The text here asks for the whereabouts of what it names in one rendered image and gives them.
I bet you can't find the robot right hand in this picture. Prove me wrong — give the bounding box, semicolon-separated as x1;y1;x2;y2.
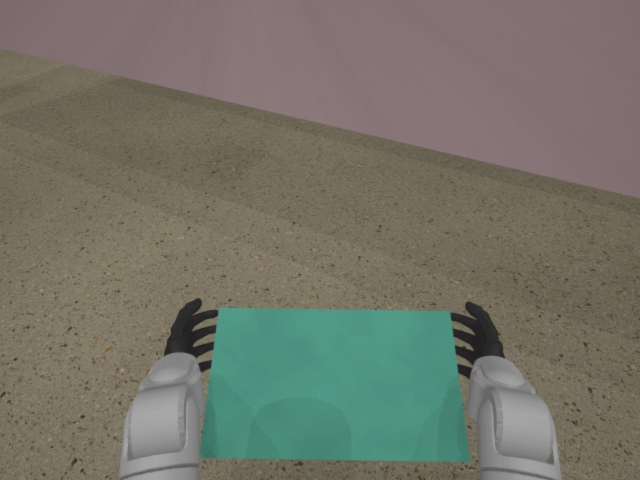
450;301;505;379

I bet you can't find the robot left forearm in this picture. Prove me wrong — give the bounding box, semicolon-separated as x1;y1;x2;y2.
119;352;206;480

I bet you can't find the carton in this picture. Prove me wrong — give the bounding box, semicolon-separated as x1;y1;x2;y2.
200;308;470;462

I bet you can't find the robot left hand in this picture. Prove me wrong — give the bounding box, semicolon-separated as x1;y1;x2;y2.
164;298;218;372

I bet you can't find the robot right forearm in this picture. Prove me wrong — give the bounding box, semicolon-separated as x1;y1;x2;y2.
467;356;562;480

